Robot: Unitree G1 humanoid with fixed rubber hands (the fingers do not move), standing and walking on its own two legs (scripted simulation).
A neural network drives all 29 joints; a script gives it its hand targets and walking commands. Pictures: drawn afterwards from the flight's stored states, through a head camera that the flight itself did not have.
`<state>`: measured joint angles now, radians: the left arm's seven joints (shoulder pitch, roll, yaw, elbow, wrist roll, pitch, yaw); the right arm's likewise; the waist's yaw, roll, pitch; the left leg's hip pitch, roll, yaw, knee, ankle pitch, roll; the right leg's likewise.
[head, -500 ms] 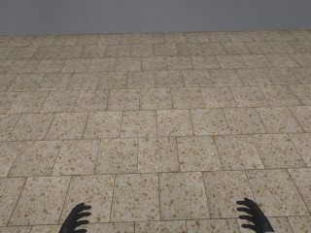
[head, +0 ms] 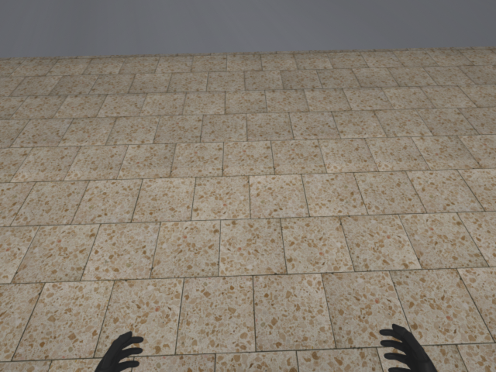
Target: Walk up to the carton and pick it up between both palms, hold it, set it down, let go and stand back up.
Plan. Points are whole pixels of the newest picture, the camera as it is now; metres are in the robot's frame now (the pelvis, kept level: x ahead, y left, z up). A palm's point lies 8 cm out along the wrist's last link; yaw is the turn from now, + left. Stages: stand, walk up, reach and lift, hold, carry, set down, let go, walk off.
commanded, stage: stand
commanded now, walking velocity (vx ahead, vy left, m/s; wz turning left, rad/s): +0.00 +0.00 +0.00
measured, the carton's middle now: out of the picture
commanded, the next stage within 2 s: walk up in 0.62 s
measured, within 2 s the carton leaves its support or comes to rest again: neither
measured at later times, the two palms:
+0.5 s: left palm out of the picture +0.12 +0.25 -0.08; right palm out of the picture +0.12 -0.25 -0.08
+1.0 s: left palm out of the picture +0.11 +0.27 -0.08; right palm out of the picture +0.13 -0.29 -0.09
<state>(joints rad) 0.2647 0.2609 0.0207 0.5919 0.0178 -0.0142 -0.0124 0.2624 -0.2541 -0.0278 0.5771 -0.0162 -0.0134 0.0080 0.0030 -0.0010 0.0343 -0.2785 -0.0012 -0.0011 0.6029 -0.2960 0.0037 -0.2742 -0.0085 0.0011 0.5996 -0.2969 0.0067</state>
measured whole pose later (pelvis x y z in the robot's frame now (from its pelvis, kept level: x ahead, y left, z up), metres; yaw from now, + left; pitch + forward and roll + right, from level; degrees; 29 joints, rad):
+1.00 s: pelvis -0.03 -0.02 -0.02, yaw +8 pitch -1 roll -1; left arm 0.15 0.33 0.02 0.59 0.01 0.00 0.02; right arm 0.25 -0.36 -0.05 0.59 -0.02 0.05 0.03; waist -0.02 0.01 0.03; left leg -0.44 -0.05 -0.13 0.76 -0.29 0.00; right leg -0.37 0.00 -0.01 0.73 -0.35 -0.02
